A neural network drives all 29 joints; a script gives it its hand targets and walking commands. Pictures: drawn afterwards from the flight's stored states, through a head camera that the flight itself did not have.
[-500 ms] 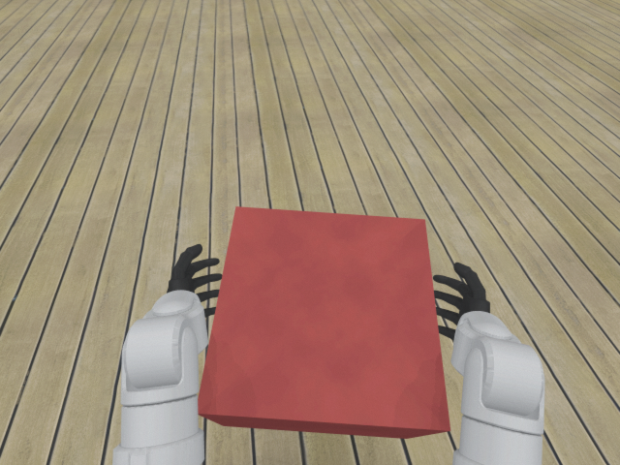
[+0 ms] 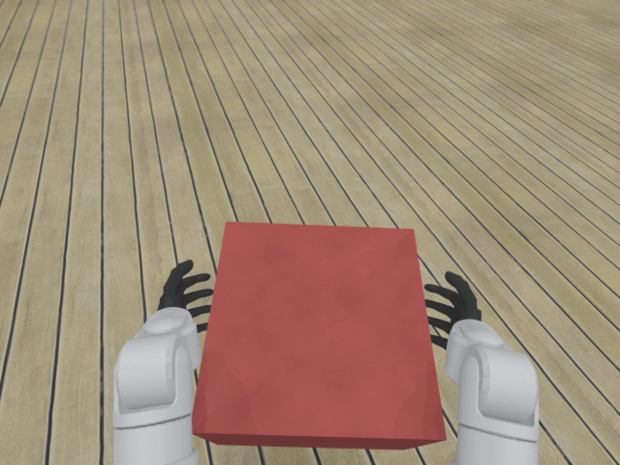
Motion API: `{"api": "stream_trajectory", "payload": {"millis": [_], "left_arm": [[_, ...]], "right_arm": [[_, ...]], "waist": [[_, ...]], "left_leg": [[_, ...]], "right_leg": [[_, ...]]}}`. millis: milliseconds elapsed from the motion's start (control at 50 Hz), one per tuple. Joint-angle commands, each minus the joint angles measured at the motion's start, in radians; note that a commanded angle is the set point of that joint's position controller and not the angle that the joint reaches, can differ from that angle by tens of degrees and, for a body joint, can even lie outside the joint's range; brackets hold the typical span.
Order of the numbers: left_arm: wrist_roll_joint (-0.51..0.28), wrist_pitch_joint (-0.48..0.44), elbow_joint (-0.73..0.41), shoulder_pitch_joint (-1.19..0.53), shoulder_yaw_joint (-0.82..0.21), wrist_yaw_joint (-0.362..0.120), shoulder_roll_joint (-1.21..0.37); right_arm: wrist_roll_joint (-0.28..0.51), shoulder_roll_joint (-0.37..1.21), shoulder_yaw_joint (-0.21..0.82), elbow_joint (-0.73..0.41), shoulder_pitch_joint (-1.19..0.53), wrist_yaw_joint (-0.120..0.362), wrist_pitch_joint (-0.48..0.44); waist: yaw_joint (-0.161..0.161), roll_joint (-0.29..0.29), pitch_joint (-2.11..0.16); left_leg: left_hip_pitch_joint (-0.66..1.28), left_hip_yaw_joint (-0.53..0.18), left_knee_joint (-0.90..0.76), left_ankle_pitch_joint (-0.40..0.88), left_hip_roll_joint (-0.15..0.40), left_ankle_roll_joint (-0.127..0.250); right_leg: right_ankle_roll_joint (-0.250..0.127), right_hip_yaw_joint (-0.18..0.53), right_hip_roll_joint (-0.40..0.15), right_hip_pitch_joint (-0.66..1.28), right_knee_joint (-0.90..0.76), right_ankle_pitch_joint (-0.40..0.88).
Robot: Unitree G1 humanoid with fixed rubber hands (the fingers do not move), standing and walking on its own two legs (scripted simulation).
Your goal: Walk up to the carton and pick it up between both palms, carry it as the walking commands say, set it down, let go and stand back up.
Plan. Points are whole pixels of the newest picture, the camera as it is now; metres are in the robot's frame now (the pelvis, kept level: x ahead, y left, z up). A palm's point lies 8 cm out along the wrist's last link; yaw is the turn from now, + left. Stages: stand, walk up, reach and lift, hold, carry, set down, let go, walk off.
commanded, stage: carry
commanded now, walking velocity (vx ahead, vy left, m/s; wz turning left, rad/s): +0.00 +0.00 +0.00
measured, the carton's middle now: (315, 337) +0.30 +0.01 -0.01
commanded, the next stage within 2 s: hold in 1.44 s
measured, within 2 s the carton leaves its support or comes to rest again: neither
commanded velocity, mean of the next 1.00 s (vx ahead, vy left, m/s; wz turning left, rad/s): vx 0.00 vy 0.00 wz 0.00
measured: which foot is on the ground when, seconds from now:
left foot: down 0.00-1.00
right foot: up 0.00-0.12, down 0.14-1.00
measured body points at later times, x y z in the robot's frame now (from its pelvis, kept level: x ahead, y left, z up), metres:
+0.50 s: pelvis -0.05 -0.05 +0.00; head -0.08 -0.05 +0.45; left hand +0.24 +0.11 +0.08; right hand +0.23 -0.24 +0.08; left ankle +0.01 +0.10 -0.73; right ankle -0.01 -0.15 -0.73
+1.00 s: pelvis -0.05 -0.03 +0.00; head -0.06 -0.02 +0.45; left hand +0.24 +0.14 +0.08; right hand +0.24 -0.21 +0.08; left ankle +0.01 +0.10 -0.73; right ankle -0.01 -0.15 -0.73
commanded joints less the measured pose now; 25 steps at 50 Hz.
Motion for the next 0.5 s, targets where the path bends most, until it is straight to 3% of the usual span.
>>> {"api": "stream_trajectory", "payload": {"millis": [0,60,80,100,120,140,160,180,200,260,360,480], "left_arm": [[-0.460,0.018,0.013,-0.514,-0.790,-0.381,-0.893],[-0.453,0.026,0.056,-0.490,-0.771,-0.380,-0.889],[-0.451,0.028,0.073,-0.484,-0.765,-0.382,-0.893],[-0.452,0.029,0.080,-0.486,-0.763,-0.384,-0.898],[-0.455,0.029,0.080,-0.496,-0.761,-0.387,-0.906],[-0.441,0.023,0.101,-0.502,-0.747,-0.389,-0.909],[-0.443,0.018,0.092,-0.516,-0.741,-0.390,-0.910],[-0.443,0.018,0.086,-0.529,-0.736,-0.390,-0.916],[-0.436,0.016,0.084,-0.540,-0.731,-0.388,-0.917],[-0.416,0.010,0.076,-0.544,-0.718,-0.381,-0.912],[-0.406,0.010,0.086,-0.539,-0.719,-0.379,-0.905],[-0.423,0.015,0.089,-0.566,-0.731,-0.385,-0.906]], "right_arm": [[0.419,0.860,0.706,-0.055,-0.499,0.352,0.020],[0.407,0.845,0.693,-0.032,-0.490,0.352,0.031],[0.401,0.842,0.686,-0.014,-0.482,0.353,0.033],[0.397,0.845,0.683,0.003,-0.478,0.356,0.034],[0.394,0.852,0.682,0.018,-0.479,0.359,0.033],[0.397,0.858,0.695,0.014,-0.500,0.361,0.035],[0.416,0.873,0.709,0.005,-0.536,0.363,0.032],[0.430,0.886,0.718,-0.005,-0.565,0.366,0.030],[0.442,0.895,0.724,-0.010,-0.592,0.369,0.028],[0.464,0.899,0.739,-0.023,-0.634,0.374,0.030],[0.461,0.893,0.735,0.011,-0.624,0.377,0.039],[0.447,0.892,0.714,0.041,-0.617,0.376,0.039]], "waist": [[-0.010,0.202,-0.183],[-0.006,0.211,-0.214],[0.000,0.197,-0.227],[-0.004,0.182,-0.245],[-0.010,0.143,-0.255],[-0.021,0.000,-0.244],[-0.019,-0.045,-0.228],[-0.016,-0.042,-0.209],[-0.014,-0.022,-0.200],[-0.014,-0.033,-0.205],[-0.014,-0.024,-0.196],[-0.015,-0.006,-0.191]], "left_leg": [[0.132,-0.149,-0.178,0.412,0.233,0.088],[0.177,-0.134,-0.122,0.459,0.215,0.074],[0.166,-0.121,-0.100,0.413,0.198,0.045],[0.126,-0.121,-0.085,0.361,0.184,0.012],[0.090,-0.117,-0.052,0.306,0.170,-0.021],[0.031,-0.072,-0.055,0.151,0.103,-0.072],[0.049,-0.048,-0.047,0.039,0.088,-0.094],[0.055,-0.042,-0.043,0.012,0.079,-0.097],[0.064,-0.041,-0.051,0.021,0.075,-0.096],[0.080,-0.046,-0.068,0.055,0.080,-0.089],[0.094,-0.045,-0.073,0.060,0.070,-0.090],[0.109,-0.046,-0.074,0.078,0.069,-0.086]], "right_leg": [[0.025,-0.027,-0.046,0.027,-0.063,-0.003],[0.033,-0.102,-0.027,0.118,-0.319,0.049],[0.031,-0.110,-0.027,0.195,-0.455,0.175],[0.024,-0.072,-0.064,0.280,-0.492,0.239],[0.014,0.002,-0.131,0.325,-0.506,0.309],[-0.013,0.090,-0.212,0.310,-0.419,0.498],[-0.036,0.100,-0.222,0.248,-0.439,0.465],[-0.044,0.105,-0.226,0.209,-0.466,0.375],[-0.048,0.099,-0.220,0.182,-0.488,0.289],[-0.050,0.069,-0.193,0.159,-0.517,0.130],[-0.065,0.076,-0.187,0.134,-0.556,0.047],[-0.069,0.070,-0.179,0.109,-0.560,0.049]]}}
